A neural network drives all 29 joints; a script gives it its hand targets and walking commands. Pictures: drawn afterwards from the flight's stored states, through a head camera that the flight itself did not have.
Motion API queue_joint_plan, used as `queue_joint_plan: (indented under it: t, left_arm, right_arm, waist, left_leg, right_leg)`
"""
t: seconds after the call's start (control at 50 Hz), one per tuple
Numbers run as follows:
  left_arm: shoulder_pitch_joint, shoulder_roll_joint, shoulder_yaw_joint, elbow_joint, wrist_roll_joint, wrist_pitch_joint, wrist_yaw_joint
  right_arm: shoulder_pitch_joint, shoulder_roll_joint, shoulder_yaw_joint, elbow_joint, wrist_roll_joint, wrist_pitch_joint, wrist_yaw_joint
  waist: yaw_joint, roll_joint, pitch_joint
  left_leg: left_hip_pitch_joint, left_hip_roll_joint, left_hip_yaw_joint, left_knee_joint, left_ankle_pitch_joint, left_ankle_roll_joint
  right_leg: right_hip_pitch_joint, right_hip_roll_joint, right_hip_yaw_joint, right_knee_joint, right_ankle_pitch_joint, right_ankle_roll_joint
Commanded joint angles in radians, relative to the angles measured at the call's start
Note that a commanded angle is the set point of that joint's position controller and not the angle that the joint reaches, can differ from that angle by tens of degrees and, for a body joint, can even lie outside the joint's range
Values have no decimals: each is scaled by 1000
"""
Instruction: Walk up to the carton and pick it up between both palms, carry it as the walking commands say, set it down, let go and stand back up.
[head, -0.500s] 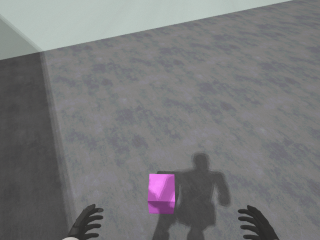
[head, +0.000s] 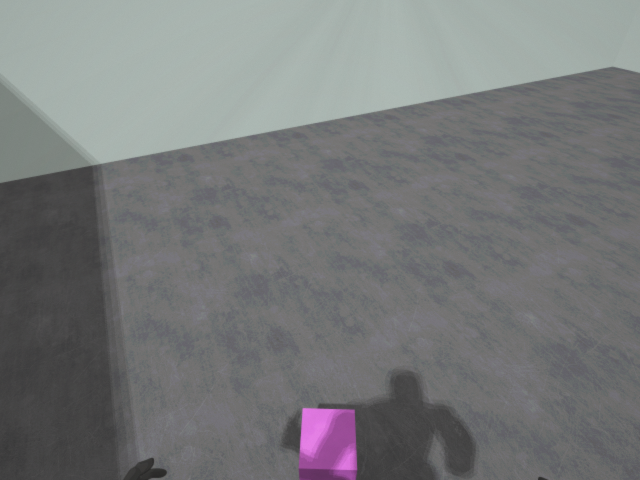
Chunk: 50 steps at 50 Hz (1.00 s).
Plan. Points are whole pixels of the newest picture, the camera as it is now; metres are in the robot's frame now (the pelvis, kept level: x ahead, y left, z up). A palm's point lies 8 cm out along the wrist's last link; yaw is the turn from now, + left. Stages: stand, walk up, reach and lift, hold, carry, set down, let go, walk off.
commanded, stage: stand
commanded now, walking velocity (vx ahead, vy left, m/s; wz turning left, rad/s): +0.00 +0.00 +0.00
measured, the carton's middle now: (327, 454) +0.48 +0.02 -0.67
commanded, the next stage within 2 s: none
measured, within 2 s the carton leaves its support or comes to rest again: neither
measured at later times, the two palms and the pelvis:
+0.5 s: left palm out of the picture +0.05 +0.28 -0.09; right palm out of the picture +0.04 -0.27 -0.09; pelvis -0.05 +0.00 +0.01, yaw -1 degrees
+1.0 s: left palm out of the picture +0.00 +0.28 -0.11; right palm out of the picture -0.01 -0.29 -0.11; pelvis -0.06 +0.00 +0.01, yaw -1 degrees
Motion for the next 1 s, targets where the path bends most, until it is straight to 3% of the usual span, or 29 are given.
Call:
queue_joint_plan:
  t: [0.0,0.2,0.46,0.78,0.98]
  left_arm:
    - [-80,166,53,-91,1,-61,10]
    - [-85,191,51,-34,-5,-84,11]
    - [-59,207,31,67,-2,-95,1]
    - [-54,229,16,173,-7,-96,0]
    - [-67,229,3,237,-17,-94,1]
  right_arm:
    - [-64,-165,-53,-88,-7,-61,-11]
    - [-86,-197,-51,-36,-5,-83,-9]
    - [-71,-226,-33,69,-6,-90,1]
    - [-62,-248,-12,182,7,-89,5]
    - [-78,-259,2,239,15,-93,0]
  waist:
    - [-3,29,98]
    - [1,19,44]
    - [-1,11,159]
    - [-6,4,145]
    - [-3,10,135]
  left_leg:
    - [-46,121,-90,-91,480,-7]
    - [-27,124,-106,-139,357,-5]
    - [-152,127,-150,-215,-23,14]
    - [-121,125,-140,-209,-7,24]
    - [-90,138,-143,-231,81,20]
  right_leg:
    - [-67,-103,67,-65,404,10]
    - [-28,-108,99,-95,325,4]
    - [-97,-110,152,-153,63,-17]
    - [-100,-125,177,-189,22,-25]
    - [-62,-127,163,-185,135,-21]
